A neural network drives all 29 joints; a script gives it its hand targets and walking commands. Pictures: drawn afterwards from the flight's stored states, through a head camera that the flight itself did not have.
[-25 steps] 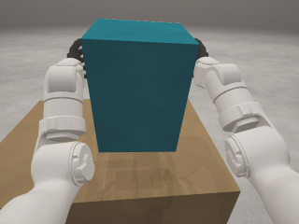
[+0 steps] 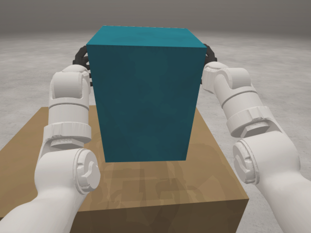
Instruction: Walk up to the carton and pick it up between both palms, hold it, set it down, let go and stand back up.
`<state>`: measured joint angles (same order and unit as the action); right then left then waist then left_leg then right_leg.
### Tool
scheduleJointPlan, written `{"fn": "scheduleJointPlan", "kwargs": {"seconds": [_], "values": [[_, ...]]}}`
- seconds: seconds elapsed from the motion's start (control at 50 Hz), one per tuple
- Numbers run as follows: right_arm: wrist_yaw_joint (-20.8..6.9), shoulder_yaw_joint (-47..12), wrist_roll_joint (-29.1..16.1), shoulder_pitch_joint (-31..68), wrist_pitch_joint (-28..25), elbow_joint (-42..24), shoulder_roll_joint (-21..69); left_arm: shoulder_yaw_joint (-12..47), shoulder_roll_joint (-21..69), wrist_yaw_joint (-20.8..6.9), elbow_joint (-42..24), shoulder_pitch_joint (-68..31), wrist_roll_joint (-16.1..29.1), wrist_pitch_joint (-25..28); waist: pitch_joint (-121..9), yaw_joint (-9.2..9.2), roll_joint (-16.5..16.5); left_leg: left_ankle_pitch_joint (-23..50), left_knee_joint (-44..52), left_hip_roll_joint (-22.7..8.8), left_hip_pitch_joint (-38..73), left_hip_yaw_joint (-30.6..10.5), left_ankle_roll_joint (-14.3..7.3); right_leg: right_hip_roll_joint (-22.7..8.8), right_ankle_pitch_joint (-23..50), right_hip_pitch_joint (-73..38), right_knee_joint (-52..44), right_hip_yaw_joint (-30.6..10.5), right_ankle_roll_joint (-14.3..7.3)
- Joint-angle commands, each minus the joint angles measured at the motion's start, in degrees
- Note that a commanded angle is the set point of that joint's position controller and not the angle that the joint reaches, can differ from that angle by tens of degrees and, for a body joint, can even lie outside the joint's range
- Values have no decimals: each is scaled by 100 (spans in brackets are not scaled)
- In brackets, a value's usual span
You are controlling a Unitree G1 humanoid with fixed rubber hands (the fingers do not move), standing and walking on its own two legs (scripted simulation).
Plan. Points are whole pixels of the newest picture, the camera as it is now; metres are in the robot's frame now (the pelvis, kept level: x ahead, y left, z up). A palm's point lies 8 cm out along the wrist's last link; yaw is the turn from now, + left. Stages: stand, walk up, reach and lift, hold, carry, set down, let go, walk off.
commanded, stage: hold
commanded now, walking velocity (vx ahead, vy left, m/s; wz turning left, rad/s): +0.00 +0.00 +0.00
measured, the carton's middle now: (146, 95) +0.36 +0.00 +0.27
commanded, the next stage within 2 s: none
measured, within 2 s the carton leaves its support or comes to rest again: neither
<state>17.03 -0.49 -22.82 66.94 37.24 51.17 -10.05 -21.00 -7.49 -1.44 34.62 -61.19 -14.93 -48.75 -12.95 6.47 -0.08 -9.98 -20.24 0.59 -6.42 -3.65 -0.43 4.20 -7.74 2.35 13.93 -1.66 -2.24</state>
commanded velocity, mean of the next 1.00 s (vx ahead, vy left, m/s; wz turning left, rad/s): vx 0.00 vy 0.00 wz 0.00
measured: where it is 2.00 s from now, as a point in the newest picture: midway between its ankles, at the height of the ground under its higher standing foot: outside the picture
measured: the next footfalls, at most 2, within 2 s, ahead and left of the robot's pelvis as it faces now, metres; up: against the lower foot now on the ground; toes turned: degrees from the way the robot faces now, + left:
none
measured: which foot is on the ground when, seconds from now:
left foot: down 0.00-1.00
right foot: down 0.00-1.00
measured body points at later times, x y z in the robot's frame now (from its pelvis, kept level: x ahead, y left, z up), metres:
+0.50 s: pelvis +0.00 +0.00 +0.00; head -0.11 +0.03 +0.44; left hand +0.39 +0.15 +0.34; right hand +0.37 -0.15 +0.34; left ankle +0.01 +0.11 -0.75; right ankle +0.00 -0.10 -0.75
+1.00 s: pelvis +0.00 +0.00 +0.00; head -0.10 +0.02 +0.44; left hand +0.39 +0.15 +0.33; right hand +0.38 -0.15 +0.34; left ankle +0.01 +0.11 -0.75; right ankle +0.00 -0.10 -0.75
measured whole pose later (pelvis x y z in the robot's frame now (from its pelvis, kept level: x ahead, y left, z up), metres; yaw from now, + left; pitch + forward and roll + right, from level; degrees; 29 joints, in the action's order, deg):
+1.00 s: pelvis +0.00 +0.00 +0.00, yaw +0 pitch -3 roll -1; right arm 17.1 -0.1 -23.1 69.4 37.9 52.2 -10.6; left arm -20.2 -8.4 -1.4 34.7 -62.5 -14.0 -49.3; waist -11.7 6.2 -0.4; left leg -10.2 -20.6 0.5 -7.2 -3.6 -0.3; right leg 4.3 -7.8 3.0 14.1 -1.7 -2.3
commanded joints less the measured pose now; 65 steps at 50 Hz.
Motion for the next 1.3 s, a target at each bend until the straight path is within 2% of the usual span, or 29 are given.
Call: {"fn": "scheduleJointPlan", "kwargs": {"seconds": [0.0,0.02,0.04,0.06,0.1,0.16,0.18,0.26,0.3,0.32,0.36,0.4,0.44,0.48,0.54,0.58,0.62,0.68,0.76,0.78,0.82,0.84,0.86,0.88,0.9,0.94,1.02,1.22,1.28], "values": [[-717,-726,-811,4286,-269,-2021,3452,1806,3820,-740,-624,-3957,1216,433,-1383,189,350,679,121,8,247,-43,219,-162,841,-177,-108,-101,344],[-713,-795,-863,4363,-283,-2099,3507,1754,3800,-713,-646,-4010,1229,458,-1518,131,327,780,39,27,313,-37,220,-185,890,-192,-112,-115,376],[-716,-744,-854,4225,-273,-1986,3441,1825,3865,-694,-663,-4018,1243,471,-1486,224,444,783,67,1,348,-69,270,-160,889,-137,-100,-100,343],[-721,-793,-871,4256,-270,-1975,3485,1638,3705,-679,-504,-3955,1146,483,-1289,62,377,667,78,22,260,-34,222,-201,732,-111,-152,-125,382],[-724,-737,-811,3963,-196,-1517,3405,1556,3582,-692,-464,-3910,1030,469,-1018,133,317,673,132,6,247,-64,226,-218,758,-109,-146,-125,412],[-730,-745,-846,3908,-180,-1415,3405,1450,3504,-765,-399,-3880,983,441,-997,61,194,582,192,-7,205,-41,177,-175,583,-154,-152,-115,368],[-745,-771,-867,3939,-152,-1335,3448,1336,3355,-776,-395,-3952,937,446,-942,-69,134,484,210,2,87,-13,149,-197,378,-145,-171,-161,399],[-757,-806,-841,4242,-239,-1545,3550,1277,3340,-770,-276,-4035,978,464,-1063,-160,9,519,188,-1,52,9,73,-204,394,-143,-176,-140,424],[-721,-766,-863,4302,-285,-1809,3503,1491,3525,-758,-377,-3974,1141,468,-1389,19,5,699,114,-1,294,-30,138,-139,684,-109,-130,-83,404],[-717,-839,-929,4328,-273,-1823,3507,1386,3463,-745,-329,-3973,1107,460,-1312,-86,15,779,93,21,283,-20,117,-131,766,-151,-136,-69,409],[-689,-804,-944,4040,-267,-1856,3328,1540,3643,-753,-413,-3638,1115,405,-1391,121,173,1089,33,0,497,-48,211,-103,1217,-246,-91,-53,383],[-662,-867,-980,4119,-265,-2085,3322,1743,3774,-758,-669,-3743,1207,413,-1487,169,347,1115,-5,-10,511,-80,298,-108,1199,-294,-98,-85,347],[-672,-754,-891,3972,-191,-1720,3216,1777,3788,-763,-590,-3800,1144,384,-1016,264,493,808,102,-53,370,-98,356,-99,831,-78,-144,-38,291],[-710,-722,-864,3945,-217,-1667,3231,1826,3818,-741,-679,-3896,1126,409,-1089,272,602,634,176,-46,205,-102,353,-114,712,-160,-106,-46,282],[-763,-800,-895,4047,-205,-1582,3293,1617,3661,-740,-583,-3862,1018,388,-934,19,462,563,267,-66,25,-51,285,-105,591,-237,-85,-50,282],[-801,-812,-929,3920,-211,-1577,3271,1696,3753,-710,-780,-3832,1037,408,-1185,88,480,750,252,-75,159,-52,318,-34,779,-313,-10,-28,273],[-802,-852,-924,3952,-235,-1624,3429,1638,3658,-708,-867,-3890,1112,428,-1324,71,236,815,173,-26,219,-53,254,-81,852,-299,-43,-42,325],[-793,-1052,-1027,4165,-262,-1971,3628,1690,3626,-637,-1115,-4076,1182,484,-1632,-89,162,920,83,1,337,-40,216,-104,971,-335,-2,-88,406],[-678,-1133,-1095,3801,-205,-2076,3482,1693,3628,-609,-1012,-3511,1085,343,-1355,10,130,1280,-8,13,620,-32,240,-83,1487,-291,-30,-50,439],[-660,-1190,-1146,3927,-211,-2224,3527,1654,3570,-634,-1007,-3552,1069,329,-1357,-76,84,1160,-2,28,580,-22,213,-100,1343,-303,-52,-68,456],[-650,-1063,-1086,3818,-180,-2123,3389,1782,3694,-669,-980,-3461,1071,273,-1186,87,214,1156,52,18,553,-49,254,-73,1285,-267,-69,-48,424],[-634,-1065,-1052,3871,-154,-2062,3382,1690,3555,-700,-843,-3488,975,245,-979,-6,191,1033,85,3,492,-22,262,-94,1145,-238,-112,-64,414],[-634,-989,-1011,3947,-165,-2100,3327,1772,3585,-720,-839,-3576,1015,249,-898,59,251,862,104,2,408,0,275,-108,933,-150,-136,-82,404],[-703,-677,-756,4190,-6,-1233,3097,1581,3391,-775,-265,-3924,912,214,-2,88,227,204,395,-106,-83,38,257,-126,258,70,-218,-122,228],[-773,-611,-692,4270,-62,-1313,3285,1566,3516,-829,-362,-4010,980,253,-244,63,215,-29,454,-106,-291,25,243,-143,109,-112,-160,-148,191],[-811,-612,-846,4450,-110,-1547,3353,1748,3696,-763,-649,-4368,1274,371,-1014,37,429,159,352,-96,-200,-60,295,-136,389,-260,-88,-190,182],[-749,-875,-1074,4231,-78,-1609,3386,1595,3517,-652,-659,-4079,1221,411,-1543,25,270,964,86,-15,227,-28,262,-108,1327,-503,4,-117,333],[-631,-980,-1190,4158,-59,-1931,3406,1596,3360,-774,-856,-3922,1115,361,-1357,45,166,1115,63,56,303,-46,230,-159,1521,-539,-17,-72,429],[-560,-1081,-1200,3774,-160,-2520,3424,1910,3678,-749,-1295,-3617,1235,374,-1832,211,371,1461,-69,97,607,-80,357,-141,1955,-551,15,-89,469]]}}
